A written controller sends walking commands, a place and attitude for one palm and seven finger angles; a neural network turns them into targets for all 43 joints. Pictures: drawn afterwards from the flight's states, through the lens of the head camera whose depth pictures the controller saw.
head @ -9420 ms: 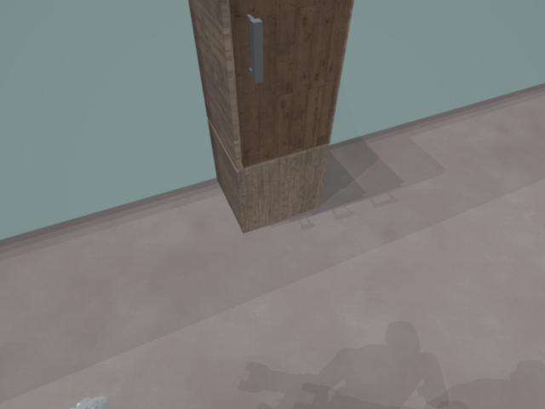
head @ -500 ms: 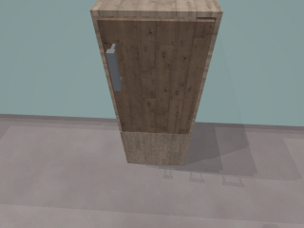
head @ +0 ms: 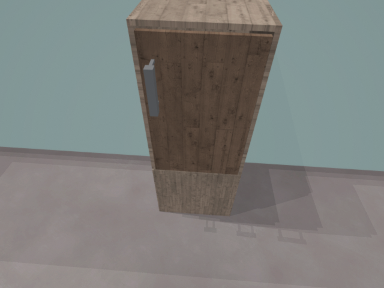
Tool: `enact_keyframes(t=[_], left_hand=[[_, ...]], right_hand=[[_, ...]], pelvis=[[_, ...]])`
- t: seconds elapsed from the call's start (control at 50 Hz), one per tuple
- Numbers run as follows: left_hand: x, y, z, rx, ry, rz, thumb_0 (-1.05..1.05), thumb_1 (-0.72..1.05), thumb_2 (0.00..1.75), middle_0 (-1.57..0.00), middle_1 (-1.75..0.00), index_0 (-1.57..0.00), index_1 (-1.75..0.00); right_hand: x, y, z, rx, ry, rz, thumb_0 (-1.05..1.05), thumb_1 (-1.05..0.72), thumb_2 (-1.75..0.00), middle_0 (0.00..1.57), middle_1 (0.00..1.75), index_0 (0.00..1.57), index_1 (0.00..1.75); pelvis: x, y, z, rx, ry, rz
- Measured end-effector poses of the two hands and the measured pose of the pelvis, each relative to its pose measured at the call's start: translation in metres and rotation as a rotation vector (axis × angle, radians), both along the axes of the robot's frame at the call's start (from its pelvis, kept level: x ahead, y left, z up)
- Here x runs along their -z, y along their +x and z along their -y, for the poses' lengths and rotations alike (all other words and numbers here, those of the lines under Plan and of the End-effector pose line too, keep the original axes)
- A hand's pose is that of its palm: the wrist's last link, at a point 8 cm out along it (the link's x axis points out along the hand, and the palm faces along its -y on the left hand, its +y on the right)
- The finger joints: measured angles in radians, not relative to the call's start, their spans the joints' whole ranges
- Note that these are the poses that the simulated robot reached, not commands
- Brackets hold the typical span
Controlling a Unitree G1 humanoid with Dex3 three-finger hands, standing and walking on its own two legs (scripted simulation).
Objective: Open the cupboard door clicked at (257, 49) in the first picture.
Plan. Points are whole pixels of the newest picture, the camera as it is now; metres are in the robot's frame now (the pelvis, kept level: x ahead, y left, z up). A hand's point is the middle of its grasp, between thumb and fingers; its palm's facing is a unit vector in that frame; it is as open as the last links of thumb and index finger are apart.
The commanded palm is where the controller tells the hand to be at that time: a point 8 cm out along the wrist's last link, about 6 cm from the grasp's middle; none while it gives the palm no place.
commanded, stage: look again from close up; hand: left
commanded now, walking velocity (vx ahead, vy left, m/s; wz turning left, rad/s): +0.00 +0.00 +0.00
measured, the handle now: (153, 88) +0.64 +0.15 +0.09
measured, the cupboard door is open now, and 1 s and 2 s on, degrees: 0 0 0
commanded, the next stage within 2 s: shuffle to correct the standing spot in 0.02 s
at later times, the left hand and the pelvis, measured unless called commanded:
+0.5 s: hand out of the picture -0.01 +0.15 -0.18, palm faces +0.07 -0.99 -0.14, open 7.4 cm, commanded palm none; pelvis +0.04 -0.01 -0.01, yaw +0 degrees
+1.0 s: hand out of the picture +0.15 +0.15 -0.17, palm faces +0.07 -0.98 -0.21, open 7.3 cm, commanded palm none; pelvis +0.07 -0.03 -0.01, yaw +2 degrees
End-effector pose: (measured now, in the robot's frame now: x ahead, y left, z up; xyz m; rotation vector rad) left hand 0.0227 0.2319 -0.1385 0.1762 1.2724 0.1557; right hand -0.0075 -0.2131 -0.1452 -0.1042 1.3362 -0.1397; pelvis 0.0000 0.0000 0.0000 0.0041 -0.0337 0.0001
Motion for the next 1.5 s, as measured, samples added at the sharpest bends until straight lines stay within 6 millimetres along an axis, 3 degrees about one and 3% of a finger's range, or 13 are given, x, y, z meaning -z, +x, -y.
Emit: enact_keyframes(t=[0.26, 0.4, 0.54, 0.64, 0.74, 0.8, 0.86, 0.94, 1.08, 1.2, 1.38, 1.5], left_hand=[[0.007, -0.027, 0.013, -0.020, -0.044, -0.083, 0.01, 0.91, 0.90, -0.20, -0.30, -0.20, -0.30], [0.012, -0.040, 0.024, -0.051, -0.066, -0.145, 0.01, 0.91, 0.90, -0.20, -0.30, -0.20, -0.30], [0.019, -0.035, 0.029, -0.086, -0.091, -0.195, 0.01, 0.90, 0.90, -0.20, -0.30, -0.20, -0.30], [0.019, -0.007, 0.028, -0.040, -0.084, -0.221, 0.01, 0.91, 0.90, -0.20, -0.30, -0.20, -0.30], [0.012, 0.061, 0.032, -0.010, -0.043, -0.091, 0.01, 0.91, 0.90, -0.20, -0.30, -0.20, -0.30], [0.008, 0.089, 0.031, -0.021, 0.001, -0.011, 0.02, 0.93, 0.90, -0.20, -0.30, -0.20, -0.30], [0.002, 0.106, 0.033, -0.023, 0.015, 0.045, 0.02, 0.93, 0.90, -0.20, -0.30, -0.20, -0.30], [-0.001, 0.114, 0.034, -0.030, 0.014, 0.080, 0.01, 0.93, 0.90, -0.20, -0.30, -0.20, -0.30], [0.003, 0.104, 0.025, -0.044, -0.014, 0.067, 0.00, 0.93, 0.90, -0.20, -0.30, -0.20, -0.30], [-0.001, 0.072, 0.022, -0.055, -0.011, 0.015, 0.00, 0.93, 0.90, -0.20, -0.30, -0.20, -0.30], [0.004, 0.016, 0.034, -0.055, -0.038, -0.149, 0.01, 0.91, 0.90, -0.20, -0.30, -0.20, -0.30], [0.003, 0.010, 0.028, -0.045, -0.034, -0.181, 0.01, 0.91, 0.90, -0.20, -0.30, -0.20, -0.30]], right_hand=[[-0.003, 0.003, 0.007, -0.007, -0.021, -0.019, 0.00, -0.90, -0.90, 0.20, 0.30, 0.20, 0.30], [0.001, 0.012, 0.013, 0.003, -0.023, -0.039, 0.00, -0.90, -0.90, 0.20, 0.30, 0.20, 0.30], [0.002, 0.038, 0.009, 0.002, -0.032, -0.038, 0.00, -0.90, -0.90, 0.20, 0.30, 0.20, 0.30], [0.003, 0.052, 0.003, 0.037, -0.025, -0.011, 0.00, -0.90, -0.90, 0.20, 0.30, 0.20, 0.30], [0.008, 0.043, 0.005, 0.052, 0.013, -0.091, 0.00, -0.90, -0.90, 0.20, 0.30, 0.20, 0.30], [0.016, 0.042, 0.013, 0.052, 0.030, -0.149, 0.00, -0.90, -0.90, 0.20, 0.30, 0.20, 0.30], [0.014, 0.051, 0.021, 0.042, 0.022, -0.167, 0.00, -0.90, -0.90, 0.20, 0.30, 0.20, 0.30], [0.009, 0.071, 0.027, 0.021, 0.002, -0.112, 0.00, -0.90, -0.90, 0.20, 0.30, 0.20, 0.30], [-0.002, 0.089, 0.028, -0.008, -0.035, -0.010, 0.01, -0.92, -0.90, 0.20, 0.30, 0.20, 0.30], [-0.006, 0.092, 0.029, -0.035, -0.035, 0.004, 0.01, -0.93, -0.90, 0.20, 0.30, 0.20, 0.30], [-0.005, 0.078, 0.022, -0.028, -0.014, -0.034, 0.01, -0.92, -0.90, 0.20, 0.30, 0.20, 0.30], [0.006, 0.072, 0.008, -0.015, 0.016, -0.023, 0.01, -0.91, -0.90, 0.20, 0.30, 0.20, 0.30]], pelvis=[[0.000, 0.004, 0.001, 0.004, -0.001, -0.005], [0.004, 0.022, 0.006, 0.009, -0.003, -0.012], [0.009, 0.049, 0.004, 0.005, -0.010, -0.020], [0.008, 0.067, 0.006, 0.035, -0.001, -0.020], [0.008, 0.080, 0.021, 0.018, 0.004, -0.015], [0.011, 0.087, 0.029, -0.008, -0.001, -0.008], [0.008, 0.086, 0.032, -0.032, 0.002, -0.007], [0.004, 0.079, 0.031, -0.036, 0.010, -0.005], [0.002, 0.069, 0.023, -0.016, 0.008, 0.000], [-0.003, 0.067, 0.020, -0.013, 0.007, -0.007], [-0.003, 0.069, 0.017, -0.002, -0.004, -0.016], [0.002, 0.073, 0.007, -0.007, -0.001, -0.019]])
